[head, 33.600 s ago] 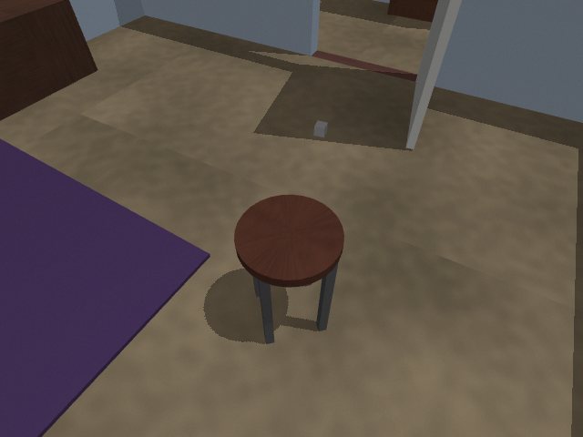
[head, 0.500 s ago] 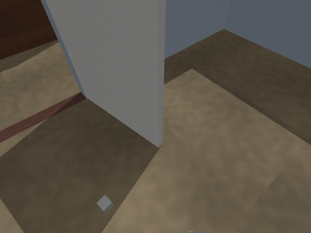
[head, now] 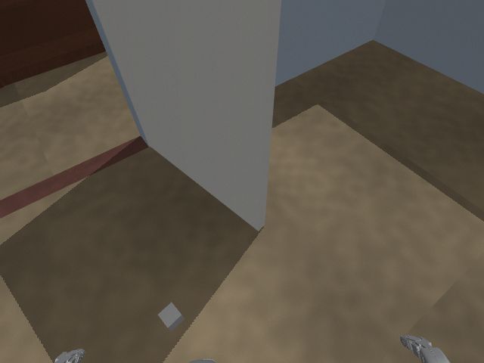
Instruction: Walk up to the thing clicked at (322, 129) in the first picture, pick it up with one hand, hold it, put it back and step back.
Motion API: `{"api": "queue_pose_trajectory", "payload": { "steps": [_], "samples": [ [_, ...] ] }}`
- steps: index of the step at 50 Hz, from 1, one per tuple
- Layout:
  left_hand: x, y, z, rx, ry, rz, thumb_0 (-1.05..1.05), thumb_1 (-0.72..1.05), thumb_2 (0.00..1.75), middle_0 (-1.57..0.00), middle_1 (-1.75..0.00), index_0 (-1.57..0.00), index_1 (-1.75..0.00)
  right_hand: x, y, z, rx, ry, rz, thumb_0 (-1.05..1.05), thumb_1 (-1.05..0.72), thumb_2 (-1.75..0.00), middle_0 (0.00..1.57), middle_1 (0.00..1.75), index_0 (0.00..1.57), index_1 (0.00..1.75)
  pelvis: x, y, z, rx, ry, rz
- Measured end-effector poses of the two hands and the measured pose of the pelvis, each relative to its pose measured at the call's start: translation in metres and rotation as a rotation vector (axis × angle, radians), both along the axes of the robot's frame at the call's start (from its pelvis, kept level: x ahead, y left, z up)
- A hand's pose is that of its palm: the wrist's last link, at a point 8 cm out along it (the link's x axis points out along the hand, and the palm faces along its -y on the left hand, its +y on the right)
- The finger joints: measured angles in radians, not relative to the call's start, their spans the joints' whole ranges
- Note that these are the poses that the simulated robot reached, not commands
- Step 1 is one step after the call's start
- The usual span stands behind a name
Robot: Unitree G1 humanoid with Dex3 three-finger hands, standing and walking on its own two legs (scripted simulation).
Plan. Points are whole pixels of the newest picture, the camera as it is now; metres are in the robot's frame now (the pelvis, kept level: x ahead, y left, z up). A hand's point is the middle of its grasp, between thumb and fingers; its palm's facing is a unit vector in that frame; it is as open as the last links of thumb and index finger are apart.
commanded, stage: walk up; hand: left
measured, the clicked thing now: (171, 316) +0.36 +0.30 -0.73
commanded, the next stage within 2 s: stand in 1.50 s
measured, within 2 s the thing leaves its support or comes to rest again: neither
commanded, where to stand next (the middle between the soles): +0.03 +0.03 m, yaw +0 degrees
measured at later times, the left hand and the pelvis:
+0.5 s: hand out of the picture +0.06 +0.27 -0.14, palm faces +0.00 -0.94 -0.34, open 7.4 cm; pelvis -0.02 +0.02 +0.02, yaw +0 degrees
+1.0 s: hand out of the picture +0.04 +0.27 -0.13, palm faces +0.00 -0.94 -0.35, open 7.4 cm; pelvis -0.02 +0.01 +0.02, yaw +0 degrees
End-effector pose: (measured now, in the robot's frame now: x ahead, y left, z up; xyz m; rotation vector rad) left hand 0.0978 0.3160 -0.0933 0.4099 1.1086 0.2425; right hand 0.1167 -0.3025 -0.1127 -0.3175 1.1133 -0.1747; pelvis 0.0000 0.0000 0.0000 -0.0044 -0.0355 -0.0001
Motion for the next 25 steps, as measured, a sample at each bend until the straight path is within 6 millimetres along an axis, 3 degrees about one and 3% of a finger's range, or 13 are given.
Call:
{"api": "queue_pose_trajectory", "payload": {
  "steps": [5,10,17,25],
  "samples": [
    [-0.009,0.015,0.001,0.014,0.015,-0.001,0.00,0.90,0.90,-0.21,-0.30,-0.21,-0.30,0.009,0.007,0.001,-0.003,-0.026,0.011,0.01,-0.91,-0.90,0.20,0.30,0.21,0.30,-0.001,0.013,-0.002,0.009,0.003,0.013],
    [-0.015,0.023,-0.006,-0.019,0.028,0.032,0.01,0.90,0.90,-0.21,-0.30,-0.21,-0.30,-0.003,0.020,0.004,-0.010,0.005,0.021,0.01,-0.91,-0.90,0.20,0.30,0.21,0.30,-0.004,0.021,0.001,0.013,-0.007,0.005],
    [-0.029,0.015,-0.010,-0.072,0.062,0.038,0.01,0.90,0.90,-0.21,-0.30,-0.21,-0.30,-0.017,0.032,0.012,0.007,0.036,0.013,0.01,-0.91,-0.90,0.20,0.30,0.21,0.30,-0.010,0.021,0.011,0.002,-0.020,0.003],
    [-0.045,0.002,-0.005,-0.104,0.087,0.048,0.01,0.90,0.90,-0.21,-0.30,-0.21,-0.30,-0.025,0.033,0.019,0.026,0.033,-0.001,0.01,-0.91,-0.90,0.20,0.30,0.21,0.30,-0.018,0.018,0.020,0.002,-0.028,0.002]
  ]
}}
